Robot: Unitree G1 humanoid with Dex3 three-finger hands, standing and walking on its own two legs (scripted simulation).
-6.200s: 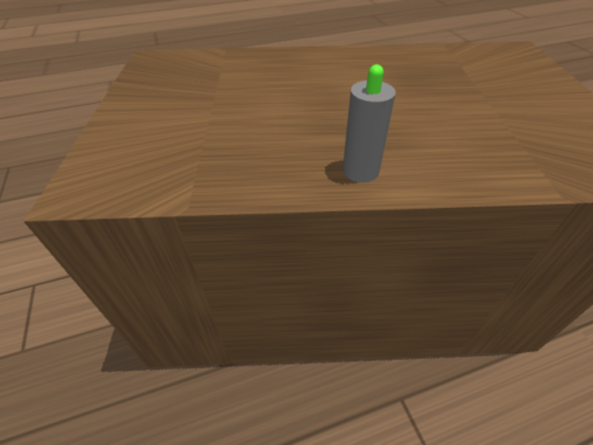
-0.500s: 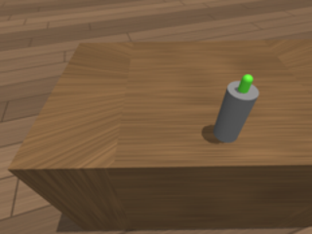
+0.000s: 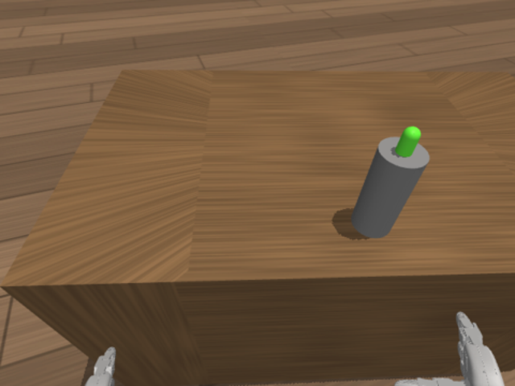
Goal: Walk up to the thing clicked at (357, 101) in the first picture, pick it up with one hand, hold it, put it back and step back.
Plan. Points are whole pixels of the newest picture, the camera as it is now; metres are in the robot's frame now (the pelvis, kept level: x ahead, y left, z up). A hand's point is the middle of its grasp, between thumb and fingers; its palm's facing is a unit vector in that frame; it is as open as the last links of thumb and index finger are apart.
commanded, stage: rise first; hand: right
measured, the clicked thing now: (389, 182) +0.44 -0.23 +0.09
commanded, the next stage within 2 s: go down in 1.32 s
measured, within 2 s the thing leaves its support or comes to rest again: neither
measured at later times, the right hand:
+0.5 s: hand (468, 339) +0.18 -0.25 +0.06, palm faces +0.31 +0.86 -0.41, open 17.5 cm
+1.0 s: hand (505, 338) +0.16 -0.25 +0.12, palm faces +0.35 +0.83 -0.43, open 17.5 cm
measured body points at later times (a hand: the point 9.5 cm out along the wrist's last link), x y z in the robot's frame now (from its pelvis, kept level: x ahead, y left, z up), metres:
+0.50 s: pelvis -0.01 +0.01 +0.00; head +0.00 +0.03 +0.45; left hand +0.16 +0.27 -0.09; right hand +0.16 -0.30 +0.09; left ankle -0.04 +0.13 -0.74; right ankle +0.01 -0.14 -0.74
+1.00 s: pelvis -0.02 +0.00 +0.00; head -0.02 +0.03 +0.45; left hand +0.14 +0.26 -0.09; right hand +0.14 -0.29 +0.15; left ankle -0.04 +0.12 -0.74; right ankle +0.01 -0.14 -0.74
